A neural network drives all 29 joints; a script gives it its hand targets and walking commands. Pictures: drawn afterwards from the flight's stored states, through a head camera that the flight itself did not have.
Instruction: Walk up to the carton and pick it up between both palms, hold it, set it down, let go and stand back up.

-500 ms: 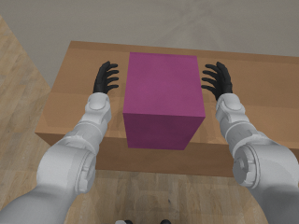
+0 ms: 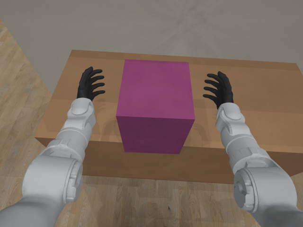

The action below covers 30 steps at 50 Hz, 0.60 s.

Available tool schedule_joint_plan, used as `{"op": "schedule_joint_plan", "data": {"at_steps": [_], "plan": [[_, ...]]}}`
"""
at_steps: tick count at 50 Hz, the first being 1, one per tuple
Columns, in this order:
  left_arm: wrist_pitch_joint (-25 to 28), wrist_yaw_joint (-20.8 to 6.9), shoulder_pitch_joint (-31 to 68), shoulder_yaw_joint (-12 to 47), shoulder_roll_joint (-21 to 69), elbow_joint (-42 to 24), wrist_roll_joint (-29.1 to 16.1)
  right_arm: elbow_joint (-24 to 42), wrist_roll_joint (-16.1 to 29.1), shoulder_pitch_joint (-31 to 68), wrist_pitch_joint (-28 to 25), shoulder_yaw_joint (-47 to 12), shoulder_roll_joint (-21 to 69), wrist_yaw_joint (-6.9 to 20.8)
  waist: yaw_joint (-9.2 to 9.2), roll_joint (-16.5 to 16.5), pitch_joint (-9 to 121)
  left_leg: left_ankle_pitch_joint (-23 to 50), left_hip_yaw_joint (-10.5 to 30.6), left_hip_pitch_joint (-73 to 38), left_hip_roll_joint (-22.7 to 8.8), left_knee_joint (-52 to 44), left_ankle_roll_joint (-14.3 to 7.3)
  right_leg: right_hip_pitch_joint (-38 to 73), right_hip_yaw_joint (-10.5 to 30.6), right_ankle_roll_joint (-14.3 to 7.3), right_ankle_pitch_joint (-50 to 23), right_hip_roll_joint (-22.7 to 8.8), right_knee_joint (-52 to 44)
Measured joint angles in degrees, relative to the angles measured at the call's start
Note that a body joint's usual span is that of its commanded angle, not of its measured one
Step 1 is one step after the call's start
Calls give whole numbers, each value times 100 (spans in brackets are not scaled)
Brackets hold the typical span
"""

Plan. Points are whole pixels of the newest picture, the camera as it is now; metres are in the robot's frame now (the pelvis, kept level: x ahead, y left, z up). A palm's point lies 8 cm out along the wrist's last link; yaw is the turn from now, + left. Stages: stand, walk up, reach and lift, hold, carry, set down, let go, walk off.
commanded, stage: set down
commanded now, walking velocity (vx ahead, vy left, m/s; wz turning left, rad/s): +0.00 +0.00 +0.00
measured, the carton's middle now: (154, 110) +0.50 -0.01 -0.07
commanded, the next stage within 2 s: none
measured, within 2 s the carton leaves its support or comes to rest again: neither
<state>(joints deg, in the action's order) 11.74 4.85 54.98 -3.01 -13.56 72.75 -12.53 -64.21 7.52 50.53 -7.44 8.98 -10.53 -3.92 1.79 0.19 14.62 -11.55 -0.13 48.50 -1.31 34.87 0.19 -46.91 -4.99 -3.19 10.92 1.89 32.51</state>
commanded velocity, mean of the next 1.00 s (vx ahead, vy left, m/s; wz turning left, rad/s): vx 0.00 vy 0.00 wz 0.00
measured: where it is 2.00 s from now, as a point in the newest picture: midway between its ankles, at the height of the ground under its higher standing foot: outside the picture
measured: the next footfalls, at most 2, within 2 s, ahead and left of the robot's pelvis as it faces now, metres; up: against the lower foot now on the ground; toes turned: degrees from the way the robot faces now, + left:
none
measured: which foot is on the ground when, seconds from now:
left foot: down 0.00-1.00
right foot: down 0.00-1.00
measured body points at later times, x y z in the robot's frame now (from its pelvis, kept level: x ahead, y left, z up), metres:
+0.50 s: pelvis -0.01 +0.00 -0.01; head +0.08 +0.02 +0.43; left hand +0.42 +0.19 +0.00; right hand +0.40 -0.19 +0.01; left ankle +0.03 +0.12 -0.72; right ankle +0.03 -0.09 -0.72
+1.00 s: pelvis -0.01 +0.01 -0.01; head +0.07 +0.03 +0.43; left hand +0.37 +0.20 -0.03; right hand +0.35 -0.20 -0.02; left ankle +0.03 +0.12 -0.72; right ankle +0.03 -0.09 -0.72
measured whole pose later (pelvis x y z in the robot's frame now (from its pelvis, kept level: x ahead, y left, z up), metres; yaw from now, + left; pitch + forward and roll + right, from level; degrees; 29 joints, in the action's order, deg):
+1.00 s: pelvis -0.01 +0.01 -0.01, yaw +0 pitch +17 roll -1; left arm 21.0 3.5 28.9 0.6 -11.1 59.3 -11.3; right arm -61.0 12.8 28.7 -21.3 3.3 -10.0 0.2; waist 2.7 -0.8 8.9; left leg -17.9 0.2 45.1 -0.3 45.9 -0.6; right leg -43.6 -4.1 -2.3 17.7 1.2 44.1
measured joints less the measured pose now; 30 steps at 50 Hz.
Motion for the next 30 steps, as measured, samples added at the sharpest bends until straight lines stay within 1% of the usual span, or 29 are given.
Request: {"op": "schedule_joint_plan", "data": {"at_steps": [3, 6, 13, 18, 22, 26, 30], "plan": [[56, -110, -91, 122, -79, 21, -109, 0, 155, -36, 11, -131, -72, 2, 30, -21, -4, -52, 24, -16, 19, 97, 11, 3, -19, -11, 89, -21, 147], [131, -216, -198, 166, -92, 0, -105, -14, 252, -77, -33, -222, -81, 13, 62, -56, -33, -106, 44, -34, 39, 199, 19, 10, -33, -19, 177, -42, 293], [296, -336, -684, 15, 48, -425, 221, 123, 262, -423, -373, -231, 95, -1, 109, -101, -169, -185, 94, -118, 49, 347, 29, 115, -62, -26, 265, -44, 427], [422, -292, -1021, -45, 130, -623, 337, 225, 225, -782, -584, -218, 212, 4, 98, -119, -253, -214, 94, -142, 44, 416, 20, 150, -51, -13, 276, -36, 470], [553, -217, -1255, 21, 136, -715, 259, 306, 197, -1059, -710, -206, 240, 39, 84, -113, -273, -255, 88, -95, 47, 518, 5, 108, -38, 0, 306, -38, 556], [678, -150, -1481, 121, 126, -830, 154, 343, 263, -1287, -829, -262, 193, 94, 63, -85, -269, -319, 80, -31, 47, 653, -15, 52, -23, 18, 353, -38, 668], [756, -137, -1673, 209, 123, -912, 92, 351, 301, -1458, -940, -294, 122, 151, 53, -49, -268, -391, 70, 0, 57, 790, -37, 24, -5, 40, 415, -47, 796]]}}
